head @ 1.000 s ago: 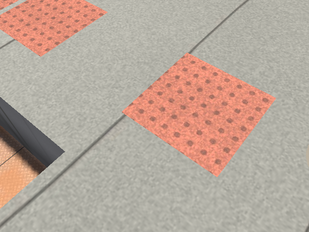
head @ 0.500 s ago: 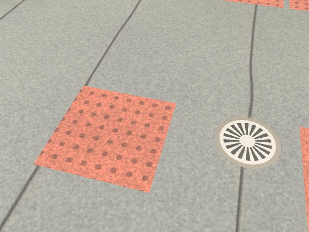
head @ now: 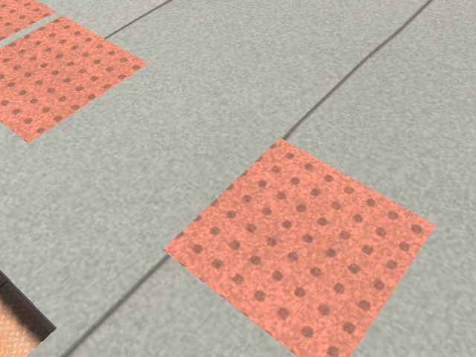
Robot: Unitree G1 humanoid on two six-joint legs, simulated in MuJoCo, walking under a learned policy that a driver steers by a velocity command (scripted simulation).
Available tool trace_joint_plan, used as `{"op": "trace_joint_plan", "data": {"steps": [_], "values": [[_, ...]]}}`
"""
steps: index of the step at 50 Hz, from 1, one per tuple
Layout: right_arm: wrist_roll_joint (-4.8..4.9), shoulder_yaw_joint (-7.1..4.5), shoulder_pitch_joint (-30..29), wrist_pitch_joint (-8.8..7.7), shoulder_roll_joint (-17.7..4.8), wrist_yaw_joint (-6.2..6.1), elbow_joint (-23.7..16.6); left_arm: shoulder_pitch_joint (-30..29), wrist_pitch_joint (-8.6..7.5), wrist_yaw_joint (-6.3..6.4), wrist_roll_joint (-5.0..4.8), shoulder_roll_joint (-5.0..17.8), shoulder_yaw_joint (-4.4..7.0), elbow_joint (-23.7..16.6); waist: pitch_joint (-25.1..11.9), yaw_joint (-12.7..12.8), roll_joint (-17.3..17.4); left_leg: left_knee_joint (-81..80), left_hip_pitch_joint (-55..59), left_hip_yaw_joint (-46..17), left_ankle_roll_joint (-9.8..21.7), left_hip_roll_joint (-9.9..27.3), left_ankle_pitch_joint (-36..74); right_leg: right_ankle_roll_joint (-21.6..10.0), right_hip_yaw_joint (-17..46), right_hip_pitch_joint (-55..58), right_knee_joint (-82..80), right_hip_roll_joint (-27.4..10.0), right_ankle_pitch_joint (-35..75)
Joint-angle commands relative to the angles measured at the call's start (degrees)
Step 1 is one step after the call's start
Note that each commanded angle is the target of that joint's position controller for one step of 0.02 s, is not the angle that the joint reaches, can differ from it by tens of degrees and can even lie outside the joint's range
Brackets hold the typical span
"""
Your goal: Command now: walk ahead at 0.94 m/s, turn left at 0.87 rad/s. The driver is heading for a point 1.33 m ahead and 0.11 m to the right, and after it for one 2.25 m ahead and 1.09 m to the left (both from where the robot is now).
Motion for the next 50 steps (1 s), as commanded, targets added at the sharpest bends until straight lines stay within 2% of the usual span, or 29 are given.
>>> {"op": "trace_joint_plan", "data": {"steps": [1, 3, 6, 8, 11, 14, 17, 19, 20, 21, 22, 23, 24, 26, 28, 29, 31, 33, 36, 39, 40, 41, 42, 43, 44, 45, 46, 47, 50], "values": [[-0.09, -5.70, 19.70, 1.04, -16.06, -1.86, 2.35, -14.92, -4.25, -1.01, -0.35, 8.09, 0.63, -15.43, -14.04, -8.97, 2.26, -26.14, 52.83, -53.49, 14.20, 18.84, -15.96, -1.66, 16.62, -55.89, 42.36, 3.69, 2.65], [-0.07, -4.64, 17.03, 0.08, -11.51, -2.60, 3.96, -14.31, -5.12, -1.04, -0.36, 8.36, 0.15, -15.47, -2.35, -2.53, -6.32, -31.00, 35.27, -45.58, 9.53, 17.04, -10.29, -1.47, 16.61, -51.62, 30.67, -1.40, 6.81], [0.35, -2.30, 12.17, -2.71, -6.78, -3.33, 3.27, -9.56, -1.08, -1.60, 1.87, 6.53, -0.60, -14.02, 1.56, 3.72, -6.04, -32.29, 18.62, -31.72, 7.03, 10.68, -3.47, 0.95, 15.09, -43.67, 22.11, -5.43, 5.06], [0.60, -2.05, 12.85, -4.30, -6.81, -2.86, 3.83, -15.11, 0.12, -2.26, 1.63, 5.54, -1.29, -16.50, 4.81, 2.75, -3.32, -36.91, 11.38, -27.27, 6.26, 8.13, -0.38, 1.89, 11.88, -43.17, 12.98, -6.38, 10.76], [1.20, -1.79, 16.26, -5.71, -6.30, -2.10, 5.12, -22.14, -0.35, -3.13, -0.44, 4.17, -2.00, -17.96, 6.31, -1.10, -1.86, -38.74, 14.02, -17.35, 1.16, 4.62, 16.82, -0.20, 7.96, -41.12, -4.42, -5.40, 27.50], [1.49, -1.45, 21.41, -7.01, -6.35, -2.11, 7.57, -28.16, -0.92, -3.68, -1.63, 3.56, -2.15, -18.64, 5.48, -5.05, -1.11, -41.98, 24.40, -14.14, -2.48, 7.67, 34.48, -4.55, 4.06, -38.10, -16.87, -2.29, 38.35], [0.36, -1.59, 21.05, -7.10, -9.05, -3.41, 8.44, -25.99, -1.49, -3.61, -1.77, 6.44, -1.08, -16.89, 1.43, -3.26, 2.91, -37.17, 38.33, -8.60, -6.06, 10.72, 61.65, -7.33, 2.42, -35.37, -20.84, 3.55, 33.73], [-1.86, -2.02, 19.78, -5.71, -10.94, -5.00, 8.77, -17.95, -1.45, -3.22, -1.77, 9.38, 0.14, -14.37, -4.11, 2.27, 6.17, -24.17, 44.02, -6.73, -8.15, 13.50, 79.45, -8.77, 2.53, -28.33, -20.74, 8.47, 26.09], [-3.21, -2.34, 16.93, -4.75, -11.56, -5.69, 7.99, -5.98, -1.03, -2.89, -2.20, 11.64, 1.26, -10.39, -9.62, 8.00, 6.94, -11.44, 43.36, -5.90, -8.77, 14.04, 84.30, -9.34, 2.65, -18.55, -19.11, 10.47, 23.35], [-3.34, -2.65, 11.45, -3.86, -12.34, -6.06, 6.68, 8.21, -0.68, -2.39, -2.20, 13.05, 2.37, -5.83, -13.07, 15.92, 5.43, 8.46, 36.64, -3.66, -9.49, 12.78, 81.55, -11.27, 4.52, -6.54, -22.23, 8.89, 22.74], [-3.31, -1.59, 7.00, -4.43, -8.28, -5.61, 4.96, 16.47, 0.07, -1.54, -2.03, 15.76, 3.74, -3.45, -14.39, 18.57, -2.01, 34.72, 19.59, -4.06, -9.02, 6.17, 41.43, -14.08, 13.75, 6.36, -17.16, 2.73, 13.11], [0.69, 0.43, 16.33, -5.92, -0.57, -3.64, 1.28, 8.99, 0.34, -1.72, -0.19, 20.46, 4.88, -3.50, -18.69, 5.23, -25.39, 55.61, -12.28, -10.13, -13.91, -3.77, -13.54, -28.16, 54.49, 24.11, -26.69, -13.16, 7.20], [-0.49, 1.43, 12.07, -7.03, -3.91, -3.95, 0.51, 2.75, 0.48, -2.17, -0.99, 15.47, 5.01, -6.49, -19.38, 7.86, -8.87, 53.29, -16.36, -16.75, -11.27, 0.98, -5.78, -27.94, 61.29, 20.78, -35.48, -13.18, -0.53], [-1.70, 1.94, 5.32, -7.94, -5.50, -3.25, -1.25, -0.12, 0.30, -2.00, -1.72, 9.53, 3.66, -5.33, -6.63, 3.57, 5.27, 40.89, -11.70, -16.16, -10.12, 6.89, 0.88, -22.38, 49.45, -0.52, -39.73, -9.65, -0.53], [-3.82, 2.85, 4.16, -5.68, -3.52, -2.63, -3.08, -1.32, -0.62, -1.18, -1.94, 8.68, 2.79, -4.22, 0.01, -0.92, 5.18, 34.93, -7.37, -15.10, -11.88, 9.20, -1.16, -20.20, 40.97, -15.67, -41.64, -4.01, 5.35], [-3.98, 3.33, 4.44, -4.41, -2.78, -2.44, -3.90, -1.49, -1.23, -1.28, -2.04, 9.28, 2.81, -4.20, 1.51, -2.13, 3.09, 30.92, -6.62, -14.14, -12.66, 10.28, -2.41, -20.24, 38.71, -20.38, -42.65, -2.38, 5.80], [-3.64, 4.22, -1.23, -3.55, -2.49, -2.01, -7.19, -2.32, -2.29, -1.57, -2.17, 11.36, 3.50, -5.06, 4.77, -1.87, 1.09, 18.62, -3.78, -10.85, -14.21, 11.53, 0.92, -20.34, 34.62, -29.27, -46.21, 0.34, 9.31], [-2.15, 4.95, -7.84, -3.85, -1.69, -1.38, -9.57, -2.29, -2.58, -1.59, -2.48, 11.58, 4.05, -5.66, 5.98, 0.34, -0.97, 4.39, 2.47, -8.86, -15.35, 11.02, 11.75, -18.05, 31.46, -33.53, -47.60, 3.19, 14.69], [-0.78, 5.02, -11.10, -4.00, -1.10, -1.40, -10.36, 0.71, -2.62, -2.17, -3.57, 13.11, 5.06, -5.22, 2.54, 4.23, -3.48, -6.83, 9.51, -7.43, -14.59, 8.03, 24.22, -14.47, 31.37, -26.94, -45.59, 2.95, 29.22], [-0.96, 4.10, -10.53, -4.61, -3.50, -2.31, -10.47, 1.95, -2.03, -1.42, -3.10, 14.39, 5.78, -5.25, -0.59, 4.63, -4.55, -15.09, 11.96, -8.97, -13.50, 5.82, 19.76, -11.50, 33.35, -14.67, -37.45, 1.73, 40.39], [-0.89, 3.12, -6.07, -4.93, -5.52, -2.88, -9.03, 1.36, -2.01, -1.27, -2.65, 15.70, 6.09, -5.40, -4.59, 2.60, -4.30, -15.62, 17.60, -9.27, -12.74, 4.44, 15.13, -10.25, 33.08, -11.61, -30.05, 1.67, 48.55], [-0.69, 1.85, 2.69, -5.22, -7.71, -3.60, -6.77, -0.27, -1.98, -1.41, -2.33, 17.30, 6.41, -5.56, -10.15, -2.42, -3.81, -15.23, 26.99, -8.56, -12.15, 4.13, 10.30, -9.17, 31.57, -11.98, -18.35, 2.83, 52.19], [-1.05, 0.49, 14.67, -5.54, -10.39, -4.66, -4.23, -3.19, -2.66, -1.55, -2.20, 15.89, 6.11, -6.58, -16.08, -8.74, -3.27, -12.08, 41.67, -12.21, -11.12, 9.03, 4.34, -8.39, 30.62, -20.58, -3.66, 4.96, 44.79], [-2.56, -1.12, 28.02, -5.58, -14.36, -5.70, -1.95, -4.79, -3.26, -1.17, -1.53, 6.40, 3.63, -8.67, -23.69, -11.79, 7.99, -12.11, 54.95, -27.88, -10.46, 24.97, -14.49, -9.23, 25.82, -31.36, 16.79, 7.87, 5.71], [-3.69, -2.50, 21.21, -4.92, -19.69, -5.05, -2.38, 3.72, -2.95, -1.43, -5.32, 2.57, 1.86, -13.16, -30.51, -2.79, 26.60, -26.87, 60.46, -64.43, -3.05, 37.43, -23.79, -7.64, 20.28, -47.12, 31.02, 10.43, -5.76], [-2.84, -2.19, 14.77, -4.40, -12.24, -4.42, -4.26, -2.47, -1.37, -0.63, -3.14, 7.78, 2.13, -10.72, -20.10, -4.15, 10.51, -28.12, 52.11, -57.55, -2.73, 32.55, -32.79, -8.01, 18.48, -53.17, 32.78, 4.24, 1.52], [-2.15, -0.90, 11.88, -4.40, -6.84, -4.06, -4.12, -7.80, -0.83, -1.22, -1.98, 8.72, 2.56, -11.25, -12.21, -4.67, 4.01, -27.05, 44.12, -44.27, -4.11, 29.04, -23.13, -7.56, 16.86, -53.31, 29.25, 2.28, 6.51], [-2.58, -0.44, 11.92, -4.56, -5.02, -3.65, -2.77, -10.58, -0.30, -1.99, -1.39, 8.40, 2.65, -11.81, -7.73, -3.94, -0.26, -27.27, 37.49, -35.70, -4.82, 26.64, -10.12, -7.01, 16.52, -51.69, 27.47, 0.67, 7.97], [-1.02, 0.33, 16.82, -6.06, -1.68, -3.14, 3.03, -13.49, 1.44, -3.99, -0.24, 4.50, 1.51, -14.55, -3.26, -0.89, 5.39, -28.27, 29.97, -21.33, -6.90, 21.58, 12.31, -6.74, 16.94, -50.23, 24.56, -1.33, 6.92]]}}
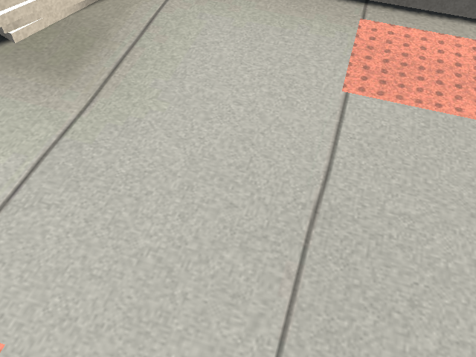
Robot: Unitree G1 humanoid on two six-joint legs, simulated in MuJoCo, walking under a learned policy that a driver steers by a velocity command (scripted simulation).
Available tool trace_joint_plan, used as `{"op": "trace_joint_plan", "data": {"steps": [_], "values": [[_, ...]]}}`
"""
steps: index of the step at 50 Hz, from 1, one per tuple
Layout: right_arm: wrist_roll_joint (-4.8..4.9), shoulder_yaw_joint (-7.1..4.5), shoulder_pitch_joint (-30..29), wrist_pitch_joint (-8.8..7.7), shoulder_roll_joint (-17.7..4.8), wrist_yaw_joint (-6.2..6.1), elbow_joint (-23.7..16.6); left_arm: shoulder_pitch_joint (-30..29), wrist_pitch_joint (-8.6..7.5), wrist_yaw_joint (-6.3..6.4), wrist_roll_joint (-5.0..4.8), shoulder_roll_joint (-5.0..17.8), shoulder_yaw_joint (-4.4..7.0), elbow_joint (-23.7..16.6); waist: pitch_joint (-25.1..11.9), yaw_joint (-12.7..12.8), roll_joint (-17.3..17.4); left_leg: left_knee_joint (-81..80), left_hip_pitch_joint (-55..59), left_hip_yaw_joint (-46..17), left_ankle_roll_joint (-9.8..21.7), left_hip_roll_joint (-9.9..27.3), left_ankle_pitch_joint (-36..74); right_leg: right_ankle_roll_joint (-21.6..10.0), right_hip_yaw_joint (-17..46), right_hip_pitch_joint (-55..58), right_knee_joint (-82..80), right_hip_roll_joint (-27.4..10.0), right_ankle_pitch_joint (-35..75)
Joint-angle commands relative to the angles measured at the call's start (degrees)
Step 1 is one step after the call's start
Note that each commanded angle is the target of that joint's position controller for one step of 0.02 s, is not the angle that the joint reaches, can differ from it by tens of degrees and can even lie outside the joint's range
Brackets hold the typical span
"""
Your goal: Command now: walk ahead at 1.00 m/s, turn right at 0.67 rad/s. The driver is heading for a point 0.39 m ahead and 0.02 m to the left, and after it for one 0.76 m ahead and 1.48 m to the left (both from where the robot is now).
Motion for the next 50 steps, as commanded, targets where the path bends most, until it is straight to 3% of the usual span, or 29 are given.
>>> {"op": "trace_joint_plan", "data": {"steps": [1, 4, 6, 9, 11, 12, 13, 14, 15, 16, 17, 18, 21, 23, 25, 28, 31, 33, 34, 35, 36, 37, 38, 39, 40, 41, 44, 47, 50], "values": [[1.52, -0.64, 9.06, -1.88, -1.56, 0.92, 2.19, -4.34, 0.72, -1.63, 0.85, -3.48, -1.99, -7.40, -0.36, -0.96, 9.50, -14.93, 13.61, -14.53, 6.71, 13.70, 15.04, 0.20, 4.11, -17.44, -0.88, -5.24, 0.41], [1.43, -0.78, 6.85, -2.47, -2.95, 1.06, 2.78, -10.30, 0.33, -2.55, 0.89, -3.23, -3.33, -10.75, 2.97, 0.53, 9.49, -20.85, 9.26, -5.62, 7.14, 10.65, 18.78, 0.88, 2.36, -16.78, -12.06, -4.05, 8.21], [1.57, -0.86, 6.37, -2.58, -4.02, 1.03, 3.01, -15.22, -0.13, -3.29, 0.57, -2.68, -4.19, -12.14, 5.40, 0.07, 6.41, -25.43, 5.07, 0.65, 6.85, 8.20, 20.45, 0.88, -2.36, -9.38, -26.58, -2.94, 15.54], [1.89, -1.45, 11.55, -2.38, -8.47, 0.82, 5.96, -19.28, -0.74, -3.47, 0.66, -2.63, -4.81, -12.72, 6.47, -0.41, 5.35, -27.08, 8.92, 2.63, 7.76, 10.89, 40.65, -1.73, -6.72, 1.15, -37.07, 0.15, 16.90], [2.03, -1.89, 13.44, -1.41, -11.87, 0.07, 7.82, -12.76, -1.08, -2.08, 1.63, 0.05, -3.95, -10.53, 0.81, 4.07, 8.53, -13.98, 15.53, 2.51, 7.78, 11.98, 66.04, -3.48, -8.02, 10.56, -39.32, 3.52, 10.44], [2.03, -2.00, 12.77, -0.63, -13.16, -0.40, 8.31, -1.58, -1.19, -1.04, 1.91, 2.18, -2.81, -7.00, -4.79, 9.65, 9.48, -0.56, 14.34, 1.71, 7.38, 12.25, 69.73, -4.37, -6.04, 22.23, -40.90, 4.30, 8.49], [2.40, -1.81, 11.36, -0.27, -12.82, -0.50, 7.87, 9.19, -1.39, 0.20, 2.76, 5.06, -1.37, -3.71, -10.04, 15.27, 8.84, 16.49, 5.80, 1.39, 7.03, 9.91, 59.38, -4.97, -1.87, 36.80, -43.81, 0.75, 8.45], [1.50, -0.45, 14.28, -0.12, -5.38, 0.20, 5.97, 13.58, -1.53, 1.42, 3.29, 10.79, 0.04, -2.03, -17.49, 11.25, -3.30, 38.94, -7.24, -0.17, 7.52, 2.99, 4.66, -3.46, 14.91, 49.89, -43.13, -15.18, -4.74], [4.56, -0.05, 20.01, -0.15, -2.77, 0.33, 3.68, 12.26, -1.43, 1.73, 3.07, 13.00, 0.83, -3.90, -27.86, 6.76, -10.72, 56.15, -21.36, -8.94, 7.42, -3.02, -12.58, -6.51, 43.56, 57.62, -53.65, -27.71, -13.00], [3.97, -1.30, 11.05, 0.18, -7.75, -0.06, 3.00, 8.97, -1.38, 1.75, 1.87, 8.66, 0.62, -3.39, -18.07, 7.82, -0.36, 56.36, -26.91, -10.31, 7.79, 0.30, -4.70, -4.93, 37.06, 49.05, -57.71, -23.67, -12.57], [3.84, -1.00, 8.34, 0.17, -5.91, 0.32, 2.58, 5.17, -2.10, 1.68, 1.55, 4.99, -0.35, -2.48, -7.15, 5.10, 0.30, 52.53, -27.47, -8.85, 7.37, 2.17, -0.24, -4.98, 27.44, 38.46, -59.23, -21.45, -6.05], [3.44, -0.68, 8.25, 0.65, -4.14, 0.72, 3.72, 2.99, -2.83, 1.34, 1.53, 2.47, -0.67, -1.63, -2.15, 2.56, 2.49, 49.18, -24.99, -8.82, 6.78, 4.20, 1.32, -4.18, 20.85, 30.49, -61.57, -18.94, 0.18], [2.09, -0.74, 10.15, 3.78, -0.99, 2.20, 5.54, 2.55, -4.67, 1.20, 0.11, -1.74, -1.54, 0.56, 1.77, -2.00, 0.09, 45.72, -20.10, -8.95, 5.66, 6.74, 2.25, -1.86, 8.17, 20.44, -66.82, -15.30, 6.07], [1.90, -0.98, 4.72, 4.88, -0.08, 2.88, 4.02, 2.89, -5.65, 1.06, -0.88, -2.53, -1.54, 2.06, 4.85, -2.31, 0.61, 43.95, -25.28, -7.68, 5.48, 7.19, 5.58, 0.24, 0.19, 20.68, -69.59, -13.18, 12.04], [2.08, -0.42, -1.81, 4.71, 1.31, 3.42, 0.85, 3.53, -6.34, 0.90, -0.67, -3.29, -1.75, 3.07, 7.24, -2.30, -1.32, 37.88, -26.81, -4.89, 5.68, 6.78, 11.90, 1.45, -7.61, 19.36, -70.45, -11.11, 23.68], [2.72, 0.08, -6.91, 4.32, 1.13, 4.45, -0.75, 3.39, -6.54, 1.63, -0.43, -2.46, -1.86, 3.71, 6.60, -2.23, 0.96, 25.45, -22.70, 0.91, 7.67, 3.39, 20.53, 3.46, -16.01, 21.34, -71.42, -7.76, 34.56], [1.82, 0.29, -9.95, 3.93, 0.01, 5.18, -2.50, 6.26, -6.37, 2.89, -1.04, 1.89, -1.25, 4.51, 6.59, -3.08, 0.42, 13.72, -15.34, 6.86, 10.51, -1.24, 23.61, 5.03, -18.46, 27.92, -66.79, -10.80, 61.95], [2.17, -0.87, -0.28, 4.19, -3.67, 4.77, 0.07, 4.82, -4.52, 4.32, -0.17, 6.19, -0.08, 3.33, -0.48, -8.68, -2.75, 13.28, -4.49, 8.08, 11.95, -5.91, 17.29, 5.56, -17.69, 32.76, -53.39, -12.74, 80.15], [2.25, -2.11, 10.21, 4.35, -6.16, 4.28, 2.83, 2.02, -3.31, 4.65, 0.32, 8.06, 0.55, 2.24, -5.63, -14.18, -3.73, 14.08, 6.27, 6.62, 13.31, -7.45, 13.34, 5.05, -16.70, 30.83, -40.16, -13.82, 83.61], [2.19, -3.80, 22.00, 4.47, -9.04, 3.22, 6.43, -0.79, -2.30, 4.41, 0.79, 8.53, 0.83, 1.12, -10.22, -19.11, -2.10, 11.93, 19.22, 2.54, 15.36, -7.77, 7.76, 4.01, -14.94, 24.46, -22.14, -13.85, 76.00], [2.94, -5.24, 21.79, 4.74, -11.14, 1.79, 7.18, -1.43, -2.08, 3.01, 0.94, 4.76, 0.21, 1.80, -6.51, -17.39, 5.67, 7.65, 23.71, -3.59, 17.71, -5.32, 3.76, 4.44, -14.69, 13.60, 0.85, -4.97, 29.15], [2.77, -5.83, 16.18, 5.40, -15.16, 1.45, 6.50, 0.67, -3.29, 2.42, 2.08, -4.50, -2.46, -2.40, -3.01, -8.07, 18.08, 10.86, 28.63, -21.84, 22.03, 2.24, 18.65, 6.33, -9.26, -8.25, 21.26, 2.91, -12.11], [1.94, -6.69, 13.15, 5.75, -18.44, 1.16, 3.49, 2.69, -4.83, 2.12, 0.47, -3.26, -3.25, -8.38, -15.14, -5.67, 18.85, -7.11, 37.93, -48.61, 31.57, 11.05, -3.72, 6.37, 2.50, -20.16, 23.96, 2.98, -11.31], [1.59, -6.22, 11.28, 5.57, -14.13, 0.68, 2.35, -1.46, -6.07, 2.17, 1.07, 0.51, -3.14, -7.91, -8.16, -6.08, 6.40, -16.85, 31.59, -53.72, 28.33, 12.64, -15.21, 5.79, 4.58, -23.10, 18.05, -0.64, -6.42], [1.73, -5.36, 9.26, 5.18, -10.62, 0.49, 3.03, -3.27, -6.25, 2.06, 1.00, 1.76, -2.88, -7.48, -1.47, -3.24, -0.89, -17.68, 21.62, -49.10, 25.01, 11.00, -13.87, 5.94, 4.55, -20.26, 11.05, -3.21, -2.10], [2.15, -4.89, 7.96, 4.41, -9.67, 0.40, 3.40, -4.24, -5.59, 2.22, 1.95, 0.97, -3.23, -7.61, 1.65, -0.86, -2.79, -17.02, 13.44, -43.78, 23.56, 8.42, -6.64, 6.80, 4.40, -16.63, 6.76, -4.80, -2.30], [2.89, -3.95, 5.66, 1.79, -8.14, 0.31, 2.56, -4.51, -1.78, 1.85, 3.02, -0.90, -4.10, -8.26, 4.48, 2.48, -2.94, -18.71, -3.61, -31.21, 21.81, 1.25, 2.07, 9.92, 2.51, -7.04, -6.09, -8.43, -2.31], [2.99, -4.39, 7.48, 0.88, -8.83, 0.52, 2.45, -15.07, -1.49, 0.98, 1.92, -2.56, -5.04, -12.80, 6.62, -1.12, -0.11, -20.05, -6.77, -25.83, 19.61, -3.18, 11.89, 10.61, -0.73, -4.55, -23.16, -7.87, 11.01], [3.52, -5.16, 11.53, 1.13, -9.63, 1.05, 3.11, -20.15, -1.84, 0.72, 0.67, -3.32, -5.47, -14.64, 3.64, -5.70, 3.69, -17.12, 2.01, -25.76, 16.34, -3.76, 25.15, 9.24, -2.05, -3.16, -35.99, -4.15, 22.40]]}}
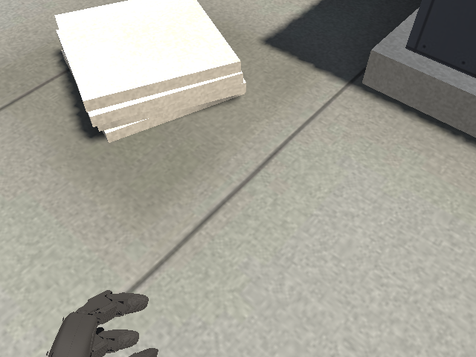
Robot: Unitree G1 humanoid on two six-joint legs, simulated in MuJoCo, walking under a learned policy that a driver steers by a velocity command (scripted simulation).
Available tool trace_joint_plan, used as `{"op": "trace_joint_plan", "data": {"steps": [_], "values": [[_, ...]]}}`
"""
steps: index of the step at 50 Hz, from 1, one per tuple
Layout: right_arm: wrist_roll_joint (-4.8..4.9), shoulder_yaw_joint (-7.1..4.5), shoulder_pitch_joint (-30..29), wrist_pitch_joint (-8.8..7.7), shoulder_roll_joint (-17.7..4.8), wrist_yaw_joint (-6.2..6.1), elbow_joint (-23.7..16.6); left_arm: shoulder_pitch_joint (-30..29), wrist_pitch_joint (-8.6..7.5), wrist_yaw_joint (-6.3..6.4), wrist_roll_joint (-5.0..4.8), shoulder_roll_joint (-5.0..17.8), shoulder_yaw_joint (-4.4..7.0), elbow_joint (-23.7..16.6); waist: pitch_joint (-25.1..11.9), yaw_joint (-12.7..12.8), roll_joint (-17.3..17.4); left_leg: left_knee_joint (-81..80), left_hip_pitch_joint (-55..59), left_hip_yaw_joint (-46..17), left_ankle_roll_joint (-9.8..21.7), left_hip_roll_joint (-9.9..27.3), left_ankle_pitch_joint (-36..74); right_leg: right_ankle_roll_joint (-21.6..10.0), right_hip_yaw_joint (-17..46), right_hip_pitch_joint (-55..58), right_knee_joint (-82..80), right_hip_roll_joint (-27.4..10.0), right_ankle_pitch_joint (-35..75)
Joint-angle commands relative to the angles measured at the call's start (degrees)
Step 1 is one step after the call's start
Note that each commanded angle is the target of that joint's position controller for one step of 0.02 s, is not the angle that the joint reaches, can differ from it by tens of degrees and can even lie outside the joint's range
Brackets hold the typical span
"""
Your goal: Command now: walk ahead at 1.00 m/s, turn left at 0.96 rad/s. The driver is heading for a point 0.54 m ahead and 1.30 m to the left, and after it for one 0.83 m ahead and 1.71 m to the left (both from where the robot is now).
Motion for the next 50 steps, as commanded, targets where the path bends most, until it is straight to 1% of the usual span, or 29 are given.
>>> {"op": "trace_joint_plan", "data": {"steps": [1, 3, 5, 6, 7, 8, 9, 10, 11, 12, 13, 16, 20, 23, 26, 27, 29, 30, 31, 32, 33, 35, 36, 38, 39, 43, 47, 49, 50], "values": [[0.25, -2.96, 0.20, -1.07, -10.31, 0.08, -3.71, -6.35, -0.42, -0.11, -1.06, 4.93, 1.17, -4.84, 1.43, -0.92, 2.08, -6.67, -8.78, -13.01, 3.67, 11.52, 29.93, -0.76, -6.28, 10.85, -10.17, 5.97, 9.55], [-0.03, -3.28, -0.36, -0.96, -10.77, -0.32, -3.93, -7.31, -0.79, 0.07, -1.30, 5.96, 1.43, -5.93, 0.67, -0.84, 3.22, -4.16, -4.63, -14.41, 2.40, 12.84, 33.69, -1.70, -4.95, 13.68, -15.89, 7.07, 9.27], [-0.16, -3.72, -3.56, -1.13, -12.71, -0.67, -4.92, -0.15, -1.07, 0.86, -1.52, 9.12, 2.76, -4.05, -4.07, 3.10, 3.54, 3.56, -3.49, -15.02, -0.43, 12.54, 45.18, -2.65, -4.23, 26.58, -19.37, 10.02, 4.90], [-0.68, -4.10, -5.58, -1.31, -14.87, -0.44, -5.37, 8.41, -1.28, 1.64, -2.00, 12.37, 4.22, -2.01, -9.37, 8.07, 3.63, 13.52, -3.51, -14.89, -1.68, 12.25, 49.67, -3.25, -3.65, 35.89, -18.08, 10.41, -0.53], [-1.06, -4.04, -9.77, -1.76, -15.06, -0.11, -6.31, 21.79, -1.43, 2.69, -2.09, 14.89, 5.61, 1.26, -14.83, 15.93, 3.25, 27.60, -9.29, -13.21, -2.70, 10.50, 46.62, -3.94, -2.94, 49.49, -17.14, 7.79, -4.93], [-1.32, -1.89, -10.42, -2.45, -6.96, -0.16, -7.97, 33.66, -1.67, 3.92, -0.35, 18.24, 7.03, 3.39, -21.79, 18.71, -5.17, 47.32, -19.17, -8.85, -2.60, 7.22, 17.48, -5.22, 9.55, 62.94, -17.11, -4.75, -25.42], [2.05, 0.46, -1.98, -2.17, -0.45, 0.00, -11.66, 26.85, -1.59, 3.40, 1.46, 22.32, 7.73, 2.11, -28.63, 8.93, -26.28, 61.23, -35.24, -2.01, -4.69, 1.94, -13.32, -11.30, 45.31, 70.88, -31.48, -20.34, -38.09], [0.12, 0.59, -4.50, -0.92, -5.73, -0.78, -9.50, 19.20, -0.98, 2.84, 0.90, 16.77, 7.83, 0.66, -20.83, 8.90, -15.73, 64.34, -42.28, 0.39, -3.74, 8.31, -6.41, -12.90, 47.18, 62.70, -34.46, -17.66, -50.36], [-1.30, -0.04, -9.80, -0.22, -8.28, -0.24, -9.36, 16.02, -0.69, 2.66, 0.28, 11.33, 6.46, 0.49, -12.76, 9.41, -7.23, 61.74, -42.41, 2.30, -4.16, 11.04, -1.48, -12.05, 35.02, 54.31, -33.68, -14.24, -44.19], [-1.81, -0.18, -12.10, 0.33, -8.31, 0.55, -9.52, 16.23, -0.61, 2.39, 0.35, 9.02, 5.92, 2.16, -7.51, 8.90, -1.15, 59.34, -41.10, 3.31, -4.58, 13.05, 0.30, -11.26, 25.66, 47.25, -33.69, -11.93, -32.41], [-2.56, 0.05, -14.85, 0.92, -7.02, 1.56, -10.78, 18.23, -0.89, 2.45, 0.21, 8.65, 5.68, 4.41, -4.60, 8.45, -1.00, 57.54, -40.55, 3.20, -4.71, 14.91, 0.43, -10.16, 18.34, 43.06, -34.39, -9.66, -24.77], [-2.54, 1.61, -17.37, 3.03, -2.65, 3.27, -14.05, 21.67, -2.63, 1.23, -1.45, 6.68, 5.20, 9.08, -0.19, 5.96, -3.75, 56.64, -43.13, 4.03, -5.30, 18.20, 1.68, -8.32, 6.31, 37.98, -37.62, -8.49, -13.21], [-1.99, 2.39, -24.33, 3.57, -3.05, 4.04, -18.37, 19.30, -4.15, 0.49, -1.38, 7.64, 5.31, 10.39, 3.28, 3.75, -3.92, 48.53, -43.35, 6.82, -5.81, 18.54, 12.97, -6.68, -9.52, 33.46, -41.52, -5.61, 2.08], [-2.06, 2.93, -30.74, 3.46, -3.02, 5.20, -19.88, 22.66, -4.40, 0.73, -1.33, 9.37, 5.66, 12.41, 6.73, 5.34, -1.39, 34.56, -39.56, 13.67, -4.10, 16.80, 18.34, -4.92, -17.87, 35.23, -43.76, -3.14, 11.97], [-1.96, 3.13, -32.87, 2.93, -2.65, 5.37, -19.35, 27.05, -3.59, 1.60, -1.35, 12.04, 6.10, 13.59, 5.26, 5.59, -2.65, 25.86, -31.96, 20.82, -0.81, 11.19, 16.38, -2.89, -22.49, 43.09, -37.64, -2.89, 46.22], [-1.98, 2.84, -30.92, 2.84, -3.36, 4.92, -18.63, 27.96, -2.91, 2.18, -1.46, 13.72, 6.45, 13.56, 2.95, 4.03, -4.46, 24.82, -29.12, 21.89, 0.02, 9.08, 13.61, -2.56, -22.55, 46.35, -32.73, -3.91, 58.23], [-1.80, 1.17, -16.92, 2.58, -6.78, 3.73, -14.65, 25.33, -0.83, 3.09, -1.04, 17.14, 7.43, 12.55, -4.71, -4.05, -6.97, 24.05, -14.18, 20.38, 2.31, 5.85, 6.80, -3.34, -21.34, 46.27, -13.49, -6.96, 70.33], [-1.70, -0.55, -4.47, 2.17, -9.58, 2.68, -10.63, 22.40, -0.01, 2.88, -0.83, 17.45, 7.58, 10.93, -9.82, -8.95, -6.50, 20.59, 0.31, 16.86, 4.43, 5.14, 4.65, -4.59, -19.83, 39.47, 2.61, -7.58, 65.10], [-1.24, -2.38, -0.47, 2.21, -11.82, 1.03, -8.00, 21.87, 0.29, 2.02, -0.35, 15.29, 7.44, 10.54, -10.32, -8.65, -0.45, 16.36, 12.55, 10.03, 6.02, 7.73, 1.47, -4.15, -19.52, 25.99, 22.57, -1.73, 24.03], [-1.83, -3.84, -6.82, 3.41, -18.56, 0.21, -9.90, 24.16, -0.31, 1.03, -0.25, 8.02, 5.76, 5.11, -11.07, 0.58, 14.39, 14.39, 25.33, -17.70, 13.36, 21.82, 5.89, -0.76, -16.91, 0.77, 45.02, 8.45, -25.72], [-2.22, -4.36, -2.73, 4.09, -19.32, -0.03, -11.88, 18.05, -1.97, 1.24, -1.18, 10.93, 5.60, 0.38, -19.73, -3.30, 5.46, 3.53, 29.82, -33.90, 18.51, 26.17, -2.00, -1.04, -3.70, -7.21, 48.83, 8.72, -22.60], [-1.57, -3.66, -4.94, 3.10, -14.56, -0.81, -9.45, 13.97, -3.59, 1.26, -1.30, 10.87, 4.77, -0.06, -4.66, 1.19, -4.10, -5.50, 12.35, -30.65, 14.00, 25.12, -1.42, -1.74, -1.33, -6.76, 35.45, 3.46, -16.53], [-1.42, -3.11, -6.93, 2.11, -13.07, -1.16, -9.11, 13.91, -2.95, 1.35, -0.37, 10.37, 4.53, 0.40, -1.53, 4.17, -5.27, -5.65, 4.03, -25.71, 12.57, 22.14, 3.40, -1.16, -1.17, -2.47, 31.23, 2.11, -17.84], [-1.09, -1.66, -9.49, 0.35, -10.01, -1.30, -9.43, 16.79, -0.27, 1.26, 1.24, 9.95, 4.41, 1.30, 0.67, 8.36, -5.37, -6.41, -8.01, -19.43, 11.84, 18.34, 8.33, 0.69, -1.08, 4.54, 24.27, 0.43, -21.13], [-0.92, -1.37, -9.61, -0.35, -9.54, -1.01, -9.25, 15.57, 0.67, 1.05, 1.27, 9.18, 4.22, 0.63, 1.69, 8.83, -4.62, -7.38, -12.72, -17.42, 11.42, 16.81, 7.70, 1.40, -1.70, 6.37, 19.30, -0.10, -22.16], [-0.95, -2.02, -9.56, -1.50, -10.63, -0.24, -8.84, 2.69, 0.80, -0.21, -0.54, 5.55, 2.55, -4.27, 4.36, 5.52, -0.08, -9.81, -23.77, -12.06, 6.96, 10.59, 11.70, 1.35, -4.66, 17.00, -3.41, 2.14, 0.81], [-0.12, -2.90, -5.48, -1.35, -12.08, 0.20, -7.25, 1.29, 0.32, -0.05, -1.72, 8.37, 3.31, -4.09, 0.94, 2.73, 2.78, -4.28, -13.78, -14.57, 2.80, 12.64, 24.24, -0.89, -4.23, 24.82, -14.95, 5.82, 7.22], [-0.56, -3.38, -5.34, -1.12, -14.26, 0.01, -6.96, 9.33, -0.06, 1.07, -1.56, 12.02, 4.91, -1.76, -5.15, 6.63, 1.97, 8.95, -7.81, -14.58, 0.34, 12.38, 39.37, -2.13, -4.70, 33.88, -16.35, 9.08, -2.17], [-0.74, -3.54, -7.93, -1.25, -15.55, 0.27, -7.22, 20.03, -0.42, 1.94, -1.50, 14.00, 6.02, 0.53, -10.31, 13.65, 0.49, 22.98, -11.38, -12.39, -1.29, 10.54, 40.97, -2.75, -5.20, 45.98, -16.71, 8.51, -6.05]]}}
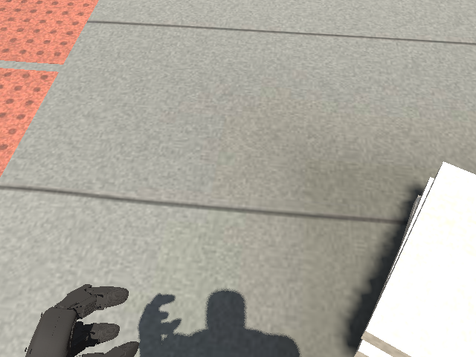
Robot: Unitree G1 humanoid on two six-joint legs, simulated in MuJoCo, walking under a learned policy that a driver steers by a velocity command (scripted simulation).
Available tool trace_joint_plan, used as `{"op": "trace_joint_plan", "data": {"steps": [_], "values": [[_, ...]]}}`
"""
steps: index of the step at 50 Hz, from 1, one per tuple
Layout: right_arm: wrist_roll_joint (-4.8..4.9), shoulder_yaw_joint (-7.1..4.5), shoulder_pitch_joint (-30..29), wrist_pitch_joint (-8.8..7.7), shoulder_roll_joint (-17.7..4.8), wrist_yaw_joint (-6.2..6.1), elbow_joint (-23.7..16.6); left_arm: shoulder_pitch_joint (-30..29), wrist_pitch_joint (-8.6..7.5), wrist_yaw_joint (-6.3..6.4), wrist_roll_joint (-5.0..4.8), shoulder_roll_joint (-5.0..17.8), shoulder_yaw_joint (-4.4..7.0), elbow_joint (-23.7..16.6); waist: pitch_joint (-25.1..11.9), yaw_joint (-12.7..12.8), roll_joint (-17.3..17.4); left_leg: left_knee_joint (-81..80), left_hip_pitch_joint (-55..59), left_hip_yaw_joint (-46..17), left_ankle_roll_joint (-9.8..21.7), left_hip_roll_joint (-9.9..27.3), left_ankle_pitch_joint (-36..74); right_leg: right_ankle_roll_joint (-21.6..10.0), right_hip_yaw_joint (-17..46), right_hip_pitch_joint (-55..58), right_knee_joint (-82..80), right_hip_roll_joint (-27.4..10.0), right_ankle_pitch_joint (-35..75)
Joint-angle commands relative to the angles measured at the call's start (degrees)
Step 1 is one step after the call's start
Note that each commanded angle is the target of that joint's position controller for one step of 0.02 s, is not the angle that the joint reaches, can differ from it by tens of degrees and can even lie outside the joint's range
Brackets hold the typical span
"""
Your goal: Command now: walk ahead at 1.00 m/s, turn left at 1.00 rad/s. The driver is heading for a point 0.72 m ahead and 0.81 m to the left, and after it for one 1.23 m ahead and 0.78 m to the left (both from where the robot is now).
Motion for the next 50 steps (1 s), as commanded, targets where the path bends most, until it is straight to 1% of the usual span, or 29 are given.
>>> {"op": "trace_joint_plan", "data": {"steps": [1, 2, 3, 4, 6, 9, 13, 16, 19, 22, 23, 24, 25, 26, 27, 29, 30, 34, 38, 40, 42, 43, 44, 45, 46, 47, 48, 49, 50], "values": [[-0.33, -1.27, -9.46, -1.73, -7.05, 0.06, -5.82, 32.05, -0.90, 2.91, 1.19, 15.31, 6.41, 4.11, -17.26, 20.83, -4.64, 36.79, -26.75, -0.41, -0.14, 4.16, 39.60, -2.88, 5.11, 49.61, 0.20, -5.81, -22.01], [1.98, 1.10, -4.63, -1.81, 1.97, -0.21, -9.13, 31.29, -0.93, 2.75, 3.40, 19.84, 7.23, 4.12, -23.43, 14.79, -22.35, 53.20, -43.20, 5.81, -1.76, -1.73, -2.99, -7.20, 37.09, 58.94, -12.41, -22.93, -41.58], [0.78, 1.62, -6.48, -1.20, -1.78, -0.87, -9.35, 24.40, -0.48, 2.26, 2.20, 16.66, 7.41, 3.59, -18.81, 12.67, -20.81, 58.01, -50.62, 8.80, -0.83, 3.60, 2.81, -8.76, 47.15, 53.17, -17.72, -23.00, -49.39], [-0.59, 1.08, -10.60, -0.40, -4.36, -0.66, -8.66, 19.51, -0.16, 2.08, 1.58, 10.95, 6.22, 3.05, -10.94, 12.44, -12.43, 56.71, -51.78, 10.52, -0.91, 7.53, 8.09, -8.48, 36.30, 45.76, -16.57, -20.21, -46.11], [-1.76, 1.08, -15.56, 0.81, -3.48, 1.06, -9.21, 19.37, -0.13, 1.81, 1.52, 7.45, 5.32, 5.76, -3.21, 11.57, -3.94, 52.88, -49.41, 12.04, -1.83, 11.31, 10.50, -6.95, 18.41, 34.94, -16.32, -15.07, -25.66], [-1.82, 2.46, -18.80, 3.07, 1.03, 2.89, -12.73, 22.11, -1.90, 0.71, 0.20, 4.39, 4.40, 10.63, 0.82, 8.69, -5.87, 52.04, -51.38, 12.61, -2.49, 14.29, 11.47, -5.78, 5.96, 29.82, -18.82, -14.20, -10.35], [-1.59, 3.28, -25.47, 3.85, 0.89, 3.93, -17.09, 19.13, -3.63, 0.14, -0.32, 5.23, 4.40, 12.15, 3.86, 5.72, -5.39, 41.70, -50.08, 15.74, -2.83, 14.73, 22.10, -4.33, -10.14, 25.35, -23.09, -11.38, 6.01], [-1.74, 3.85, -31.54, 3.79, 0.88, 5.08, -18.19, 22.25, -3.77, 0.57, -0.42, 6.99, 4.76, 14.14, 7.35, 6.99, -2.37, 26.73, -45.17, 23.07, -0.67, 12.49, 26.90, -3.21, -18.44, 27.35, -25.55, -8.32, 16.67], [-1.40, 3.29, -28.94, 3.46, -0.26, 4.42, -16.29, 25.07, -2.74, 1.41, -0.39, 11.46, 5.71, 14.13, 3.19, 4.72, -4.85, 20.42, -35.26, 28.88, 2.32, 6.15, 23.25, -2.19, -21.35, 35.06, -15.90, -9.23, 54.89], [-1.28, -0.14, -2.38, 2.92, -6.31, 2.21, -8.46, 19.23, -0.08, 2.03, -0.11, 15.09, 6.86, 11.01, -9.80, -8.39, -6.64, 16.88, -5.04, 24.88, 6.43, 1.98, 16.23, -3.81, -18.67, 28.05, 19.26, -12.33, 64.92], [-0.58, -2.08, 0.98, 3.02, -8.73, 0.67, -5.80, 18.82, 0.39, 1.35, 0.53, 12.69, 6.65, 10.85, -10.16, -7.80, -1.03, 12.21, 7.03, 17.95, 8.21, 4.32, 12.82, -2.84, -18.10, 14.63, 39.80, -5.90, 23.59], [-0.90, -2.69, -6.68, 3.85, -13.41, -0.22, -7.73, 21.62, 0.16, 0.45, 1.00, 3.59, 4.35, 7.11, -8.44, 1.97, 12.92, 9.24, 13.14, -6.19, 11.94, 16.46, 14.80, -0.73, -16.36, -6.25, 61.00, 2.98, -24.68], [-1.74, -3.25, -3.79, 4.39, -15.13, -0.23, -10.04, 19.66, -1.25, 0.59, -0.10, 7.47, 4.49, 1.34, -20.45, 0.30, 8.85, -2.81, 21.41, -26.74, 18.69, 23.33, 7.05, -1.07, -2.90, -14.59, 65.00, 3.99, -22.03], [-1.48, -2.87, -3.51, 3.98, -12.23, -0.94, -8.53, 15.95, -2.37, 0.72, -0.13, 8.28, 4.12, 1.54, -14.48, 0.65, 0.99, -9.42, 15.24, -27.56, 16.18, 24.25, 4.53, -1.33, -0.97, -16.53, 60.10, 0.84, -16.79], [-1.33, -2.17, -5.41, 3.06, -9.29, -1.43, -7.16, 16.30, -2.63, 0.88, -0.27, 7.93, 3.67, 2.79, -5.11, 3.78, -3.60, -11.06, 4.14, -21.91, 14.05, 22.82, 7.73, -1.44, -1.78, -14.58, 53.93, -1.82, -13.90], [-1.19, -0.59, -9.50, 0.73, -5.65, -2.13, -6.44, 17.96, -0.99, 0.68, 1.64, 6.29, 2.98, 4.83, -0.92, 9.04, -7.17, -11.44, -10.54, -11.43, 11.10, 17.70, 16.87, -0.85, -1.62, -5.97, 46.29, -5.07, -14.96], [-0.80, 0.13, -9.07, -0.26, -4.29, -1.99, -5.71, 18.95, 0.16, 0.25, 2.11, 5.75, 2.72, 4.98, -0.41, 10.14, -5.26, -12.23, -16.07, -9.48, 11.54, 17.11, 21.65, 0.05, -1.69, -2.68, 42.71, -5.97, -16.05], [-0.24, 0.49, -4.95, -2.39, -3.17, -1.00, -2.60, 6.29, 0.64, -1.11, 1.25, 2.60, 1.42, 1.06, 4.95, 6.99, -2.19, -17.23, -20.32, 1.42, 8.89, 11.13, 30.25, 0.05, -5.31, -3.90, 22.96, -6.46, -4.54], [1.13, 0.32, -0.61, -3.28, -4.00, -0.38, -0.12, -0.74, -0.03, -1.89, -0.35, 1.56, 0.99, 0.24, 4.33, 3.42, -1.00, -21.01, -16.07, 5.24, 4.79, 11.36, 43.49, -3.34, -8.72, 5.02, 6.07, -1.54, 15.79], [0.71, 0.19, 0.29, -3.26, -5.36, -0.76, 1.16, -2.32, -0.02, -1.52, -0.51, 3.01, 1.49, 0.15, 3.68, 3.09, -0.46, -19.27, -8.09, 6.48, 3.30, 12.79, 54.21, -5.14, -9.47, 5.91, 1.51, 0.85, 15.45], [-0.22, -0.20, 0.69, -3.06, -8.00, -1.31, 2.10, 1.27, -0.20, -0.85, 0.01, 5.60, 2.60, 0.98, -0.62, 5.55, 2.55, -10.58, -0.34, 7.05, 1.85, 14.89, 74.77, -6.71, -10.44, 10.60, 0.52, 5.12, 7.11], [-1.32, -0.44, 0.04, -2.56, -9.28, -1.67, 2.57, 8.36, -0.22, -0.24, -0.25, 7.75, 3.69, 2.87, -4.66, 9.56, 4.12, -1.73, 1.63, 7.00, 1.00, 16.09, 81.62, -7.56, -9.23, 16.91, 1.02, 6.69, 1.82], [-2.23, -0.66, -2.61, -1.79, -10.08, -2.01, 2.63, 19.77, -0.11, 0.62, -0.55, 9.45, 4.70, 6.31, -9.31, 16.00, 4.21, 11.62, -1.46, 8.47, 0.43, 15.64, 80.95, -8.31, -9.12, 27.72, 0.04, 6.75, -2.19], [-2.92, -0.10, -5.53, -1.69, -7.91, -2.19, 1.97, 32.39, 0.21, 1.86, -0.01, 12.25, 5.99, 9.58, -14.13, 22.19, 3.03, 29.68, -12.74, 9.79, 0.08, 13.24, 69.63, -9.80, -4.25, 42.76, 3.50, 1.18, -9.98], [0.60, 2.12, 2.95, -2.18, 1.59, -1.20, -0.78, 34.17, -0.10, 1.71, 2.22, 18.78, 7.87, 10.39, -22.54, 15.32, -18.53, 59.49, -36.16, 12.84, -3.72, 2.29, 19.05, -19.94, 28.83, 59.76, -1.66, -17.40, -26.55], [-0.57, 2.33, -1.13, -3.13, -1.75, -1.35, -0.49, 31.01, 0.16, 0.32, 0.70, 13.07, 6.98, 10.23, -23.83, 16.19, -14.19, 62.61, -42.30, 8.32, -1.93, 0.92, 4.65, -19.25, 45.05, 57.42, -13.03, -17.22, -29.93], [-0.13, 2.14, -6.46, -2.95, -2.49, -1.50, -1.84, 24.04, -0.28, 0.00, 0.67, 10.29, 6.49, 9.94, -11.68, 13.35, -8.23, 61.22, -46.96, 8.00, -1.66, 5.78, 9.59, -18.74, 34.82, 48.44, -13.81, -16.17, -28.47], [-0.74, 2.64, -9.14, -2.67, -2.55, -1.07, -2.00, 21.51, -0.62, -0.25, 0.69, 6.69, 5.83, 10.31, -7.29, 12.11, 0.30, 57.73, -45.57, 9.17, -1.51, 8.59, 11.85, -17.55, 27.42, 40.14, -14.88, -14.98, -24.43], [-1.11, 2.79, -11.08, -2.04, -1.24, -0.47, -2.40, 20.62, -0.92, -0.11, 1.16, 4.62, 5.15, 11.35, -2.84, 10.46, 2.38, 54.66, -43.82, 9.37, -1.29, 10.20, 12.00, -15.19, 20.94, 32.64, -16.79, -12.39, -20.85]]}}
